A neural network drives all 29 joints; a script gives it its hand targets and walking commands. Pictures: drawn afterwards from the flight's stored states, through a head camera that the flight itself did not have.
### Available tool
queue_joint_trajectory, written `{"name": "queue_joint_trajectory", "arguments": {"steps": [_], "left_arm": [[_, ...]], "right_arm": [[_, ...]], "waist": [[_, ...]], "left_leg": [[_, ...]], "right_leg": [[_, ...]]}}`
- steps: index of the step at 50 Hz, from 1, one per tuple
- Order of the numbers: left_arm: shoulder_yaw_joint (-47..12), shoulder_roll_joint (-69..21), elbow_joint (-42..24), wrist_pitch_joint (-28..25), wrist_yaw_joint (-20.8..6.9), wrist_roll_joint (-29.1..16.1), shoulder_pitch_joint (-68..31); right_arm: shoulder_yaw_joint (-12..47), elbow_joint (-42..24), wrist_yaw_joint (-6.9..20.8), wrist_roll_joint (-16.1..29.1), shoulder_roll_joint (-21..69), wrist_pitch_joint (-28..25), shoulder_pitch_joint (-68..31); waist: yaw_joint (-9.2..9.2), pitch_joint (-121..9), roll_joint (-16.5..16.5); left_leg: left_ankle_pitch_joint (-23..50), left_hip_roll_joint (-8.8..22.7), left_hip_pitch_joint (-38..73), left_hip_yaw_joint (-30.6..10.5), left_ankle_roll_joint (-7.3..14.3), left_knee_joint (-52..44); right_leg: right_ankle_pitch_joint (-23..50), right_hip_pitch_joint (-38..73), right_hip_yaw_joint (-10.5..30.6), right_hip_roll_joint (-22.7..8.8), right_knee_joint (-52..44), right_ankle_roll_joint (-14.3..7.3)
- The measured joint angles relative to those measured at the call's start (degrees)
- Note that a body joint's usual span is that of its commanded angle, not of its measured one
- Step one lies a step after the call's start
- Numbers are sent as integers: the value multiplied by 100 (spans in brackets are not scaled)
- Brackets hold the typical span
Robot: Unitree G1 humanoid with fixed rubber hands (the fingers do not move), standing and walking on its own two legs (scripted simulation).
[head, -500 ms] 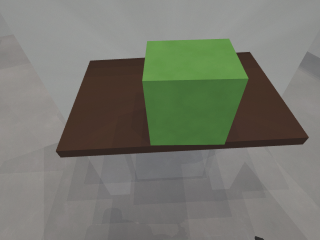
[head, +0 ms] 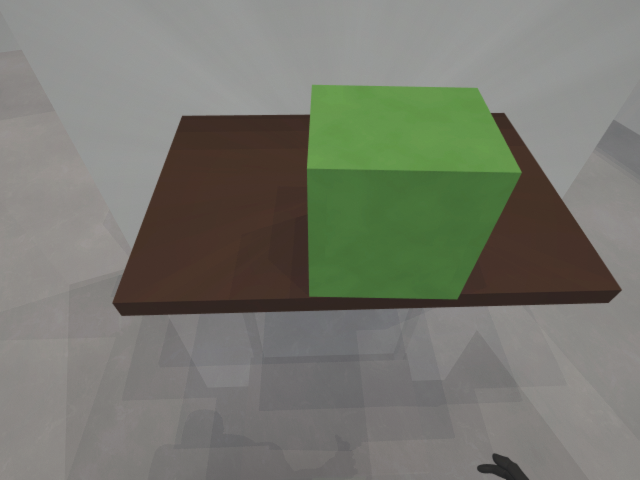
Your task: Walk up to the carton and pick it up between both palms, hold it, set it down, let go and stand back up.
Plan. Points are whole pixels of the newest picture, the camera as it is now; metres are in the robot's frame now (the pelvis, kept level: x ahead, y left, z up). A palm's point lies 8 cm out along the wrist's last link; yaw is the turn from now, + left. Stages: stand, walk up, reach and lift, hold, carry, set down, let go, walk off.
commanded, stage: walk up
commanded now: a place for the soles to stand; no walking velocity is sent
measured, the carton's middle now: (388, 198) +0.49 -0.10 +0.08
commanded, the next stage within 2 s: none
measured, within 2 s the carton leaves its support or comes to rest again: neither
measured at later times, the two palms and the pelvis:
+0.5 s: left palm out of the picture +0.04 +0.26 -0.11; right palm out of the picture +0.07 -0.25 -0.11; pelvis -0.01 +0.00 +0.00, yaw +0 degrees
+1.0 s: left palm out of the picture +0.06 +0.15 -0.11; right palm out of the picture +0.10 -0.36 -0.13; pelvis +0.05 -0.10 +0.00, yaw +0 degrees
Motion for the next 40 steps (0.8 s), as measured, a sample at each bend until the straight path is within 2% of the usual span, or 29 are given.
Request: {"name": "queue_joint_trajectory", "arguments": {"steps": [12, 23, 26, 28, 31, 34, 36, 37, 38, 40], "left_arm": [[35, -19, 164, -29, 9, 31, 204], [22, -59, 269, -69, 14, 41, 284], [158, -20, 192, -9, -108, 234, 409], [261, 38, 158, 82, -172, 330, 532], [374, 161, 138, 141, -238, 337, 690], [458, 184, 103, 122, -313, 281, 789], [480, 144, 24, 32, -329, 236, 858], [487, 125, -27, -51, -303, 215, 898], [474, 78, -34, -118, -246, 225, 904], [376, -15, 40, -111, -100, 281, 894]], "right_arm": [[-26, 113, -12, -7, -2, 15, -4], [-58, 234, -17, 1, -30, 12, 75], [-153, 169, -62, -230, 36, -69, 309], [-180, 195, -141, -343, 62, -108, 476], [-225, 312, -229, -435, 81, -143, 725], [-330, 443, -242, -434, 5, -95, 925], [-400, 493, -229, -387, -99, -17, 1005], [-423, 503, -218, -363, -152, 33, 1016], [-445, 524, -209, -322, -200, 92, 992], [-447, 500, -197, -220, -227, 203, 943]], "waist": [[37, -20, -11], [-11, 24, 22], [38, -50, -18], [35, -81, -31], [-30, -77, -139], [-93, -64, -169], [-90, -39, -95], [-49, -8, -33], [6, 45, 81], [64, 91, 191]], "left_leg": [[95, -52, 31, 22, 51, -98], [207, -55, 8, 0, 40, -205], [-42, -28, -9, 13, 126, -83], [-54, 66, 54, 23, 156, -83], [26, 155, 245, 40, 63, -250], [-30, 230, 385, 40, -70, -295], [-299, 319, 334, 17, -80, 6], [-694, 384, 213, -26, -22, 387], [-1204, 413, 41, -165, 51, 900], [-1688, 178, -339, -452, 79, 1823]], "right_leg": [[94, 20, 30, -50, -84, 53], [180, -24, 35, -42, -145, 44], [-777, -270, 4, 11, 483, -214], [-1094, -589, -155, 64, 1249, -269], [-972, -948, -251, -4, 1696, -278], [-664, -1031, -279, -157, 1386, -266], [-192, -831, -312, -210, 778, -267], [234, -756, -334, -171, 570, -242], [361, -806, -386, -80, 745, -258], [110, -826, -474, -20, 1020, -337]]}}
